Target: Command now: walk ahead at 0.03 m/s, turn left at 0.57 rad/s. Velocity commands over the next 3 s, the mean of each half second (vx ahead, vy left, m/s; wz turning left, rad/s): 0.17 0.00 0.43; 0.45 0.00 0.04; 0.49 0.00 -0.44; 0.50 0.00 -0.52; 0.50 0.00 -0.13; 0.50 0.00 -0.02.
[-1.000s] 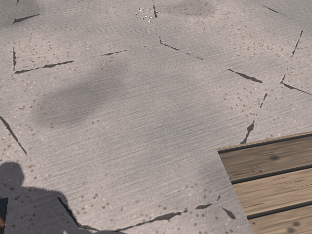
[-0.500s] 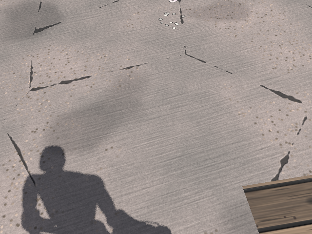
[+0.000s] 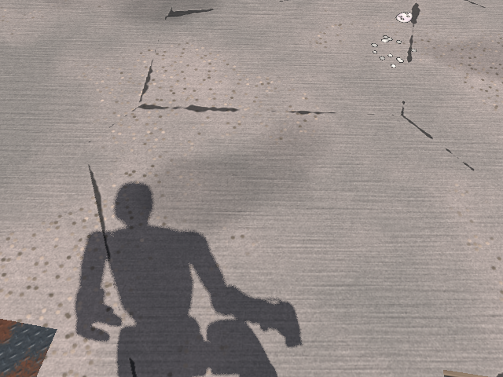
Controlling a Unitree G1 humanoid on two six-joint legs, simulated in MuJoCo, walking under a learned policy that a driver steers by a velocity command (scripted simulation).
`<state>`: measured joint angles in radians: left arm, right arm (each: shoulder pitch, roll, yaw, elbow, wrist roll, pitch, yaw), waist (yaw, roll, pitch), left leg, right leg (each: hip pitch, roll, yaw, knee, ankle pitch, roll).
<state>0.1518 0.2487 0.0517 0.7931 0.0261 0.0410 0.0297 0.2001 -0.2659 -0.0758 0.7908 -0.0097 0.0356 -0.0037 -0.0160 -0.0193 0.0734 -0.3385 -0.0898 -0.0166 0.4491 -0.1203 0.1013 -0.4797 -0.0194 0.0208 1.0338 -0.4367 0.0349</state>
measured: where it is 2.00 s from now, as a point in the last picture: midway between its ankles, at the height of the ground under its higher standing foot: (218, 253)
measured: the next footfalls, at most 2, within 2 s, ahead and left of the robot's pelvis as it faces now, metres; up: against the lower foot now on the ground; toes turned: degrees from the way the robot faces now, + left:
right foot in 0.24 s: +0.05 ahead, -0.13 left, +0.00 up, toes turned +13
left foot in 0.68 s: +0.17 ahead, +0.14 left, +0.00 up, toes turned +15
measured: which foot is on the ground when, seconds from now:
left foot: down 0.00-0.26, up 0.28-0.66, down 0.68-1.00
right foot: up 0.00-0.22, down 0.24-0.70, up 0.72-1.00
